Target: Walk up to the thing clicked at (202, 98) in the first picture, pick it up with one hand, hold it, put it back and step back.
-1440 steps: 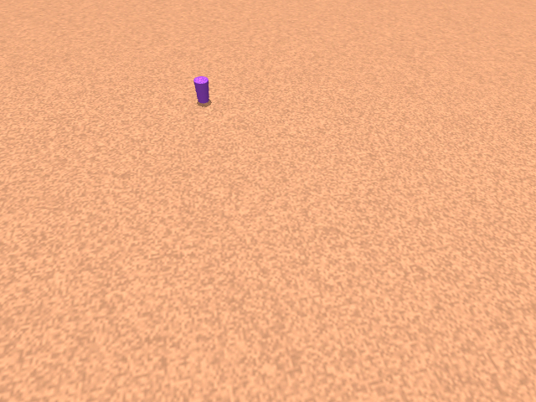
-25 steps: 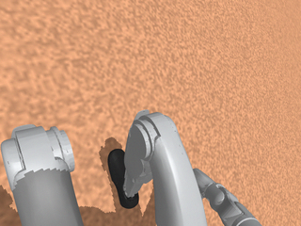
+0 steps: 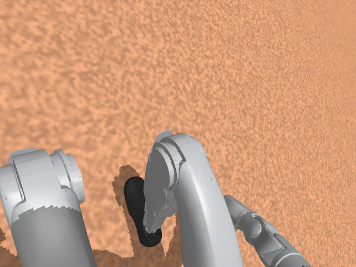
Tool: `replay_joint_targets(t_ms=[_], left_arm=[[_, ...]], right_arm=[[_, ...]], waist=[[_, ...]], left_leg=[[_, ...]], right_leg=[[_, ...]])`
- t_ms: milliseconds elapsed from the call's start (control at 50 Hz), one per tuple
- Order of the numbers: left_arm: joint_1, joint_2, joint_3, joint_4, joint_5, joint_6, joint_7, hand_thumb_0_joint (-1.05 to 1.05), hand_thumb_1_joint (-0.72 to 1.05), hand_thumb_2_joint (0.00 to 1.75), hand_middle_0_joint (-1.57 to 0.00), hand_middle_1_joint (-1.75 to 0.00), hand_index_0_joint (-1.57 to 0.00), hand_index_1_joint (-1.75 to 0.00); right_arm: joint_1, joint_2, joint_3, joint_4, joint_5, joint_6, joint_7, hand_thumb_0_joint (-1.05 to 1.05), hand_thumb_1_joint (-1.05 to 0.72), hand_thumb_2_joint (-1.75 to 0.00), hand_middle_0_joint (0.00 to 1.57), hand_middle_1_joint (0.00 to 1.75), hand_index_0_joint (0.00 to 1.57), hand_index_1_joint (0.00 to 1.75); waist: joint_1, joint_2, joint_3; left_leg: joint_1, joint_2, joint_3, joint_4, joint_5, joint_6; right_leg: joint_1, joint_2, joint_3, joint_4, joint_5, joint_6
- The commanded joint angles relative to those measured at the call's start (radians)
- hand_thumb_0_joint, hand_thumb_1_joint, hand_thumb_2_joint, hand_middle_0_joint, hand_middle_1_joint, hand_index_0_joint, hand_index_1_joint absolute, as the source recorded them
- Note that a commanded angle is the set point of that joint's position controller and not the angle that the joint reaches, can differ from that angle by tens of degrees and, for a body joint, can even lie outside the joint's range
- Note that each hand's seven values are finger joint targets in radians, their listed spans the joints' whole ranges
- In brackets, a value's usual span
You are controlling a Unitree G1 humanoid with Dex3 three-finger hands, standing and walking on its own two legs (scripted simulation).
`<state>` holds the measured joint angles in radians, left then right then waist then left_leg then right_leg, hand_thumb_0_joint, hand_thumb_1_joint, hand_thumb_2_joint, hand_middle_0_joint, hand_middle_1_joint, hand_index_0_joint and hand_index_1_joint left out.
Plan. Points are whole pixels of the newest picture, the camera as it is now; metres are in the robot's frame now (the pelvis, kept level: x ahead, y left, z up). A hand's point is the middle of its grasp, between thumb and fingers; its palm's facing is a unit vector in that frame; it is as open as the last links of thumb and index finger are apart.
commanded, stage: withdraw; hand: left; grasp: from the side
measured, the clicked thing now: out of the picture +0.42 +0.33 -0.21
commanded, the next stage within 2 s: rise in 0.44 s
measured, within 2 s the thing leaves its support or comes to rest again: rests again in 0.62 s
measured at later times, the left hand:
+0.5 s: hand out of the picture +0.41 +0.40 -0.09, palm faces +0.52 -0.85 -0.02, open 17.5 cm
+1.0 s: hand out of the picture +0.32 +0.41 +0.02, palm faces +0.38 -0.78 -0.50, open 17.3 cm
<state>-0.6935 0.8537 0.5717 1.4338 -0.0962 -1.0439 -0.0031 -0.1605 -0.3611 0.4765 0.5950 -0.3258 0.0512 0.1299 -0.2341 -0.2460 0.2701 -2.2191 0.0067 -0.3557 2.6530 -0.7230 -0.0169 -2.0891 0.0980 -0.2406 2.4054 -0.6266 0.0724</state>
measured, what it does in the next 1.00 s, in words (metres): rises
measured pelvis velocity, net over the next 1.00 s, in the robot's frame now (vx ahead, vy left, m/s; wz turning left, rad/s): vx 0.01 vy -0.01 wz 0.15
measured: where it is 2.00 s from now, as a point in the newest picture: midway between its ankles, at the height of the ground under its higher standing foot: (103, 246)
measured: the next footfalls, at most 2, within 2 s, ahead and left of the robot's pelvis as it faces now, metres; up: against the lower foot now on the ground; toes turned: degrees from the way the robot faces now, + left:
none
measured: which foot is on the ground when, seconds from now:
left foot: down 0.00-1.00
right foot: down 0.00-1.00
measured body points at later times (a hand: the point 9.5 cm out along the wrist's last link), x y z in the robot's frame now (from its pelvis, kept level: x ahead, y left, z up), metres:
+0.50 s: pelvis +0.00 +0.00 +0.01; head +0.21 +0.18 +0.37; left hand +0.38 +0.44 -0.08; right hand +0.18 -0.25 -0.04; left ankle +0.08 +0.12 -0.25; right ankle +0.14 -0.12 -0.25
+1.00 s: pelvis +0.01 -0.01 +0.09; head +0.20 +0.08 +0.49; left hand +0.29 +0.45 +0.05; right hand +0.17 -0.25 -0.03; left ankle +0.08 +0.12 -0.25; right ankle +0.14 -0.12 -0.25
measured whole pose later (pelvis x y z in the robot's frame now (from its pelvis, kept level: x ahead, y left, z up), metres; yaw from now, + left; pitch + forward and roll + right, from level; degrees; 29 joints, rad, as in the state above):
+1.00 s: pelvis +0.01 -0.01 +0.09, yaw +9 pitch +32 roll -7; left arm -0.39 0.67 0.45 0.77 0.08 -0.18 -0.02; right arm 0.12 -0.28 0.06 0.62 0.00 0.18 0.06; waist -0.07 0.00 -0.11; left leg -2.16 0.03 -0.12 2.25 -0.67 0.00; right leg -2.09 0.03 -0.07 2.17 -0.65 0.03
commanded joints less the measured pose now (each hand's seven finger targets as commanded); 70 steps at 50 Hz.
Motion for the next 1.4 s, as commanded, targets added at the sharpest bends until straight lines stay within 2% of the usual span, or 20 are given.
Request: replay_joint_targets(t_ms=[0,140,280,340,380,440,540,560,600,660,700,800,860,1000,1140,1220,1260,1320,1360,1380], left_arm=[[-0.174,0.186,0.023,-0.136,-0.010,-0.060,-0.006,0.00,-0.61,0.07,-0.20,-0.14,-0.21,-0.13],[-0.233,0.225,0.030,-0.194,-0.022,-0.085,-0.018,0.00,-0.54,0.09,-0.05,-0.06,-0.06,-0.06],[-0.206,0.339,0.114,-0.397,-0.025,-0.028,-0.062,0.00,-0.54,0.08,-0.04,-0.04,-0.05,-0.04],[-0.170,0.299,0.101,-0.444,-0.026,0.042,-0.108,0.00,-0.55,0.06,-0.05,-0.03,-0.06,-0.03],[-0.159,0.208,0.063,-0.417,-0.051,0.097,-0.143,0.00,-0.56,0.06,-0.04,-0.04,-0.05,-0.03],[-0.155,0.156,0.026,-0.370,-0.078,0.167,-0.189,0.00,-0.59,0.04,-0.03,-0.04,-0.05,-0.03],[-0.218,0.149,0.031,-0.362,-0.087,0.209,-0.213,0.00,-0.46,0.02,-0.02,0.00,-0.01,0.00],[-0.204,0.426,0.111,-0.374,0.087,0.285,-0.169,0.00,-0.46,0.04,-0.05,-0.02,-0.05,-0.02],[-0.258,0.257,0.036,-0.408,0.079,0.348,-0.154,0.00,-0.47,0.06,-0.05,-0.04,-0.04,-0.04],[-0.203,0.321,0.083,-0.410,0.132,0.441,-0.118,0.00,-0.51,0.05,-0.07,-0.03,-0.06,-0.04],[-0.236,0.393,0.094,-0.551,0.161,0.488,-0.102,0.00,-0.53,0.07,-0.08,-0.06,-0.07,-0.07],[-0.045,0.270,0.052,-0.620,0.179,0.651,-0.058,0.00,-0.52,0.08,-0.06,-0.06,-0.05,-0.06],[0.064,0.131,-0.033,-0.720,0.172,0.744,-0.038,0.00,-0.52,0.08,-0.06,-0.06,-0.06,-0.06],[0.234,0.043,-0.115,-1.047,0.147,0.904,0.033,0.00,-0.56,0.05,-0.05,-0.05,-0.05,-0.05],[0.386,-0.042,-0.149,-1.129,0.140,0.981,0.098,0.00,-0.56,0.05,-0.05,-0.05,-0.05,-0.05],[0.476,-0.178,-0.224,-1.082,0.130,1.019,0.122,0.00,-0.58,0.04,-0.05,-0.05,-0.05,-0.05],[0.492,-0.181,-0.226,-1.106,0.125,1.033,0.132,0.00,-0.59,0.03,-0.05,-0.05,-0.05,-0.05],[0.583,-0.296,-0.306,-1.056,0.116,1.068,0.138,0.00,-0.56,0.05,-0.05,-0.05,-0.05,-0.05],[0.600,-0.281,-0.295,-1.112,0.110,1.084,0.149,0.00,-0.55,0.06,-0.05,-0.05,-0.05,-0.05],[0.656,-0.323,-0.318,-1.070,0.110,1.098,0.152,0.00,-0.55,0.06,-0.05,-0.05,-0.05,-0.05]], right_arm=[[0.059,-0.356,-0.112,-0.012,-0.001,0.009,-0.018,0.00,-0.92,-0.90,0.20,0.30,0.20,0.30],[0.053,-0.354,-0.104,-0.014,-0.001,0.004,-0.023,0.00,-0.89,-0.90,0.20,0.30,0.20,0.30],[0.096,-0.357,-0.147,-0.005,0.021,0.019,-0.039,0.00,-0.90,-0.90,0.20,0.30,0.20,0.30],[0.132,-0.345,-0.182,-0.001,0.043,0.030,-0.045,0.00,-0.90,-0.90,0.20,0.30,0.20,0.30],[0.162,-0.328,-0.197,0.008,0.060,0.033,-0.047,0.00,-0.89,-0.90,0.20,0.30,0.20,0.30],[0.175,-0.319,-0.217,-0.006,0.093,0.029,-0.054,0.00,-0.89,-0.90,0.20,0.30,0.20,0.30],[0.205,-0.302,-0.241,-0.009,0.122,0.025,-0.052,0.00,-0.77,-0.88,0.20,0.30,0.20,0.30],[0.258,-0.293,-0.309,0.045,0.157,0.038,-0.057,0.00,-0.85,-0.90,0.20,0.30,0.20,0.30],[0.260,-0.260,-0.312,-0.007,0.174,0.049,-0.046,0.00,-0.88,-0.90,0.20,0.30,0.20,0.30],[0.308,-0.263,-0.350,0.023,0.194,0.067,-0.044,0.00,-0.93,-0.91,0.20,0.30,0.20,0.30],[0.315,-0.254,-0.373,0.000,0.208,0.080,-0.045,0.00,-0.95,-0.92,0.20,0.30,0.20,0.30],[0.337,-0.209,-0.438,-0.021,0.261,0.100,-0.057,0.00,-0.90,-0.90,0.20,0.30,0.20,0.30],[0.338,-0.176,-0.486,-0.048,0.294,0.105,-0.068,0.00,-0.90,-0.90,0.20,0.30,0.20,0.30],[0.342,-0.129,-0.534,-0.118,0.356,0.090,-0.123,0.00,-0.89,-0.90,0.20,0.30,0.20,0.30],[0.343,-0.071,-0.536,-0.129,0.367,0.046,-0.184,0.00,-0.89,-0.90,0.20,0.30,0.20,0.30],[0.345,-0.046,-0.534,-0.130,0.366,0.008,-0.210,0.00,-0.89,-0.90,0.20,0.30,0.20,0.30],[0.352,-0.042,-0.533,-0.137,0.368,-0.003,-0.220,0.00,-0.89,-0.90,0.20,0.30,0.20,0.30],[0.354,-0.025,-0.526,-0.145,0.367,-0.027,-0.226,0.00,-0.89,-0.90,0.20,0.30,0.20,0.30],[0.364,-0.023,-0.527,-0.147,0.369,-0.040,-0.231,0.00,-0.89,-0.90,0.20,0.30,0.20,0.30],[0.364,-0.022,-0.527,-0.154,0.370,-0.044,-0.232,0.00,-0.89,-0.90,0.20,0.30,0.20,0.30]], waist=[[-0.080,0.535,-0.577],[-0.092,0.535,-0.569],[-0.009,0.691,-0.713],[0.005,0.744,-0.738],[-0.012,0.670,-0.721],[-0.019,0.584,-0.679],[-0.015,0.507,-0.656],[0.074,0.613,-0.764],[0.028,0.624,-0.812],[0.069,0.658,-0.832],[0.091,0.704,-0.918],[0.152,0.638,-0.950],[0.163,0.549,-0.997],[0.178,0.382,-1.021],[0.201,0.360,-1.011],[0.185,0.331,-0.944],[0.194,0.335,-0.931],[0.180,0.295,-0.876],[0.204,0.309,-0.861],[0.194,0.307,-0.846]], left_leg=[[0.410,0.067,0.068,-0.354,0.154,-0.016],[0.381,0.069,0.080,-0.336,0.116,-0.006],[0.503,0.070,0.102,-0.388,0.195,-0.027],[0.534,0.068,0.106,-0.430,0.203,-0.034],[0.459,0.061,0.124,-0.411,0.197,-0.020],[0.384,0.053,0.130,-0.415,0.148,-0.001],[0.341,0.045,0.126,-0.424,0.108,0.010],[0.472,0.041,0.165,-0.473,0.172,0.004],[0.478,0.044,0.174,-0.487,0.179,0.003],[0.529,0.042,0.185,-0.525,0.196,-0.001],[0.551,0.038,0.204,-0.546,0.172,0.004],[0.538,0.025,0.244,-0.632,0.129,0.016],[0.538,0.017,0.263,-0.688,0.096,0.031],[0.603,0.016,0.273,-0.872,-0.005,0.053],[0.818,0.017,0.310,-1.020,0.121,0.054],[0.921,0.013,0.324,-1.109,0.205,0.054],[0.988,0.012,0.327,-1.161,0.243,0.052],[1.049,0.011,0.331,-1.234,0.298,0.052],[1.115,0.011,0.335,-1.293,0.326,0.048],[1.153,0.011,0.335,-1.320,0.355,0.047]], right_leg=[[0.260,0.024,-0.104,-0.147,0.167,-0.081],[0.270,0.027,-0.095,-0.163,0.144,-0.078],[0.279,0.014,-0.063,-0.143,0.183,-0.096],[0.233,0.004,-0.053,-0.140,0.179,-0.105],[0.253,0.003,-0.045,-0.163,0.192,-0.100],[0.219,-0.002,-0.037,-0.191,0.158,-0.098],[0.181,-0.006,-0.033,-0.199,0.117,-0.097],[0.163,-0.018,-0.007,-0.220,0.131,-0.106],[0.164,-0.017,0.001,-0.227,0.137,-0.108],[0.129,-0.026,0.013,-0.227,0.125,-0.114],[0.151,-0.030,0.034,-0.246,0.103,-0.117],[0.167,-0.033,0.071,-0.323,0.060,-0.121],[0.214,-0.034,0.102,-0.400,0.043,-0.118],[0.425,-0.048,0.169,-0.645,-0.042,-0.104],[0.650,-0.061,0.221,-0.835,0.051,-0.101],[0.768,-0.065,0.228,-0.943,0.128,-0.097],[0.829,-0.067,0.227,-0.996,0.162,-0.098],[0.939,-0.072,0.231,-1.082,0.222,-0.093],[1.011,-0.076,0.237,-1.138,0.243,-0.093],[1.039,-0.074,0.225,-1.156,0.273,-0.095]])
